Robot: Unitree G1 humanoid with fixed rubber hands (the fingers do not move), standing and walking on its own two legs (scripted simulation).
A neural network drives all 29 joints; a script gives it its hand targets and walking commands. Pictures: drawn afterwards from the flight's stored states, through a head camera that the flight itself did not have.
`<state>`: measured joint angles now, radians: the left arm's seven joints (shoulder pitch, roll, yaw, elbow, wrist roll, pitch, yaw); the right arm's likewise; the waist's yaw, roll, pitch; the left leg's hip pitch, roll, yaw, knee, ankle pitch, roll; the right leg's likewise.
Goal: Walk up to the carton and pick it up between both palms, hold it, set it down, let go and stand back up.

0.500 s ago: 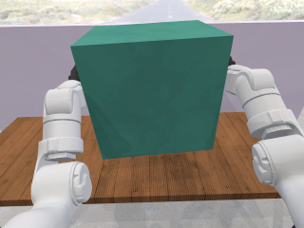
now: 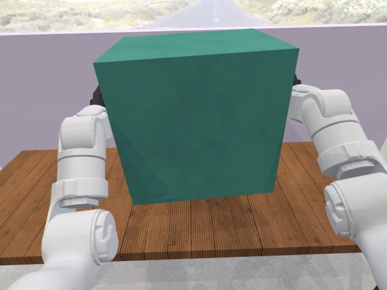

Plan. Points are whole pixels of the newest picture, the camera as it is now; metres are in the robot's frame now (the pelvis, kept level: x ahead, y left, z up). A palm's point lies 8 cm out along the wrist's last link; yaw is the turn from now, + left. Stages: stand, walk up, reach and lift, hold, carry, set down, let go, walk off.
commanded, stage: hold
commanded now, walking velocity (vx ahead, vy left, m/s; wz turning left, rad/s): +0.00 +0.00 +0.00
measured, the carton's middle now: (196, 112) +0.38 +0.00 +0.27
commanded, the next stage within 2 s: set down in 1.02 s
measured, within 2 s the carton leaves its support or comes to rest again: neither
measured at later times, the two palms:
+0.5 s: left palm (102, 115) +0.36 +0.19 +0.29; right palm (292, 98) +0.36 -0.18 +0.31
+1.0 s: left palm (98, 115) +0.36 +0.19 +0.29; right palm (288, 95) +0.37 -0.18 +0.31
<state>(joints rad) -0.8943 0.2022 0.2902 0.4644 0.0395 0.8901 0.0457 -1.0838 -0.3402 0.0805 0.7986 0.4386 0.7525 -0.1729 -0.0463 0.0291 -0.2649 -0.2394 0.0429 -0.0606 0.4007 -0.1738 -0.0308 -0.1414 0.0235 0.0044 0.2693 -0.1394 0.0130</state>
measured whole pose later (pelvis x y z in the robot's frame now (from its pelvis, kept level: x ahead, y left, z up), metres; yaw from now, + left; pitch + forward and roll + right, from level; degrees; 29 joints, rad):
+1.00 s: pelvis +0.00 +0.00 +0.00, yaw +0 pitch +1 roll -2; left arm -0.93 0.21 0.31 0.51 0.05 0.88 0.03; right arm -1.12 -0.33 0.07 0.85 0.42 0.75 -0.17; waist -0.04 0.02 -0.27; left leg -0.25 0.04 -0.06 0.39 -0.16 -0.03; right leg -0.15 0.02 0.00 0.26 -0.13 0.01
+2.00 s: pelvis +0.03 -0.01 +0.00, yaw +2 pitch -1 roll -1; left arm -0.81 0.15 0.33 0.46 0.08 0.61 0.06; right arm -0.97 -0.25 -0.03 0.86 0.31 0.40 -0.09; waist -0.07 -0.01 -0.14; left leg -0.16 0.03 -0.09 0.38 -0.20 -0.04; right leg -0.06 0.01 -0.03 0.28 -0.19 0.01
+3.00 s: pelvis +0.01 -0.02 +0.00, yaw +1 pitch +4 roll -1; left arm -0.87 0.10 0.36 0.79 0.13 0.33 0.07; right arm -0.95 -0.19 -0.33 1.10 -0.03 0.14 0.04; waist 0.01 -0.03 -0.14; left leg -0.26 0.05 -0.07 0.31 -0.13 -0.06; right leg -0.21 0.03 -0.01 0.30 -0.16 -0.01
